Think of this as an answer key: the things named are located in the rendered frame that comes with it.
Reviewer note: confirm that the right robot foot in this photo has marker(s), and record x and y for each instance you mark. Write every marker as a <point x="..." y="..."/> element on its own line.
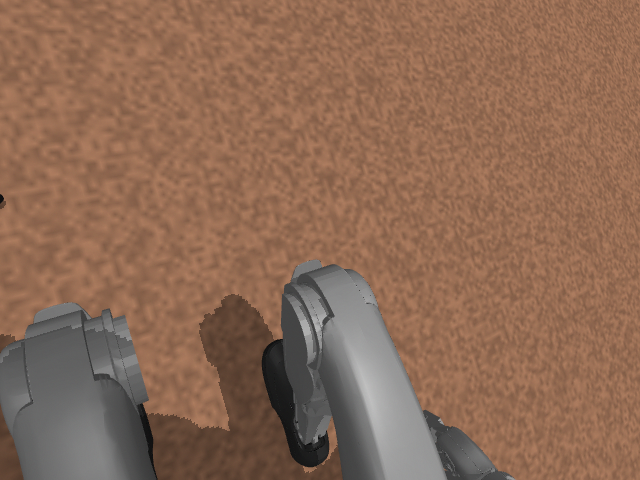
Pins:
<point x="280" y="394"/>

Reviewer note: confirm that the left robot foot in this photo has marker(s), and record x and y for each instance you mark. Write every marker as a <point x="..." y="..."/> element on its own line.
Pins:
<point x="148" y="432"/>

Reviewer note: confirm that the right robot hand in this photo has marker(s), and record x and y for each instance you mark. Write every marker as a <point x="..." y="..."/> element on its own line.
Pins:
<point x="459" y="455"/>

